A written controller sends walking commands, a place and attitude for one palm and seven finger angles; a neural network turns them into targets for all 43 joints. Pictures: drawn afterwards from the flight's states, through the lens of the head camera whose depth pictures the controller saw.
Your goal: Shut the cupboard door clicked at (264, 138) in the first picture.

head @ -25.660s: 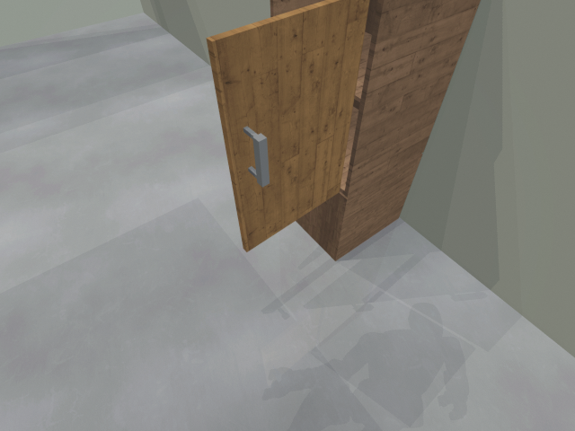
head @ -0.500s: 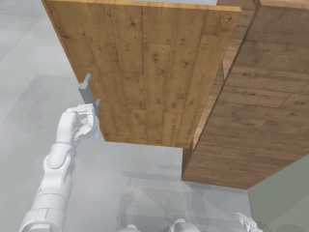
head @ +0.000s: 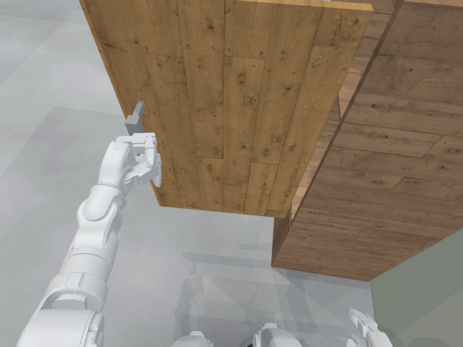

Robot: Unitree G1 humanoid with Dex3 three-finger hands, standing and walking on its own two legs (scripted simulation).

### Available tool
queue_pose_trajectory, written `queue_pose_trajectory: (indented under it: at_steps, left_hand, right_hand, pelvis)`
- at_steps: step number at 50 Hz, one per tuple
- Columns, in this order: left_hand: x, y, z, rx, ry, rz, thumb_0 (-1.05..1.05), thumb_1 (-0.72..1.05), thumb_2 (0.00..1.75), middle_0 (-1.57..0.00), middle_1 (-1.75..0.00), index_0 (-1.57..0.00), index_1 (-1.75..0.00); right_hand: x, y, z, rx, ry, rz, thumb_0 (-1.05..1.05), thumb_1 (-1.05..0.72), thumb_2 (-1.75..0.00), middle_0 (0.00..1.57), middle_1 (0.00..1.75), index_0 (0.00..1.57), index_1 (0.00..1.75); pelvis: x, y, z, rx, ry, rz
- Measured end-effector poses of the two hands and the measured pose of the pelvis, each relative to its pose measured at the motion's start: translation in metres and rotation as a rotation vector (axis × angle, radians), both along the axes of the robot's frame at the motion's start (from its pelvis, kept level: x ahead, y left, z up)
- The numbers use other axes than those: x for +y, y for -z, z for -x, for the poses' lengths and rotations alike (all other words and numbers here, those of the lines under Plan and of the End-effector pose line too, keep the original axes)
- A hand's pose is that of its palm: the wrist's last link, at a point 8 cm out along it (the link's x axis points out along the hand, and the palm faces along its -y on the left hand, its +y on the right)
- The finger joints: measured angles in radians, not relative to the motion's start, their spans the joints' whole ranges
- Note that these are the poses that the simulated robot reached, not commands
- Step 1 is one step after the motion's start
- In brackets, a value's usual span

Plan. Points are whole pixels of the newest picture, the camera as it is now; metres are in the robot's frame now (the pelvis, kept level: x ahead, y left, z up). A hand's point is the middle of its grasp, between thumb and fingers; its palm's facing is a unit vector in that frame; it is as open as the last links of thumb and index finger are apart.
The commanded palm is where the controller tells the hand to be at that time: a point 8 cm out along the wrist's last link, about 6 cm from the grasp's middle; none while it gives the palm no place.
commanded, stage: push the door shut along its arc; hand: left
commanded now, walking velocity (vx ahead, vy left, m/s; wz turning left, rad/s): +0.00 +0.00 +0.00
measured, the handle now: (144, 135) +0.48 +0.18 +0.06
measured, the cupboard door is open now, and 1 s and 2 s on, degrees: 93 79 55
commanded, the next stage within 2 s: pull the fist back off the door in 1.58 s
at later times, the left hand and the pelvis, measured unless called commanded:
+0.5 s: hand (173, 140) +0.46 +0.12 +0.07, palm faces -0.30 -0.95 -0.03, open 3.1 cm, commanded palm +0.46 +0.17 +0.06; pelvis -0.01 +0.00 -0.01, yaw -1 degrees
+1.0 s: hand (196, 119) +0.52 +0.08 +0.07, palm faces -0.40 -0.92 -0.01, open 3.1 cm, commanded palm +0.52 +0.13 +0.06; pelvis +0.00 +0.00 -0.02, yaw -2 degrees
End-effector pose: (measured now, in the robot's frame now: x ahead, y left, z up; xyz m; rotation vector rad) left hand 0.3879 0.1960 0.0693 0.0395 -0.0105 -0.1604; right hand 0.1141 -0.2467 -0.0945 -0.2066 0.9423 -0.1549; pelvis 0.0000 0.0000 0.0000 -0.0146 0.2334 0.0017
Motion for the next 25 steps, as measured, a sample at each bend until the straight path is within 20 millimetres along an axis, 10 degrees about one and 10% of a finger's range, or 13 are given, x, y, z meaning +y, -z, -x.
queue_pose_trajectory:
  at_steps: [25]
  left_hand:
    - [-0.022,0.001,-0.073,0.05,0.142,0.0,0.01,0.9,0.9,-1.3,-1.5,-1.3,-1.5]
  right_hand:
    - [-0.018,0.016,0.095,0.261,0.123,0.049,0.01,-0.9,-0.9,0.2,0.3,0.2,0.3]
  pelvis:
    - [0.003,0.01,0.006,0.081,0.012,0.009]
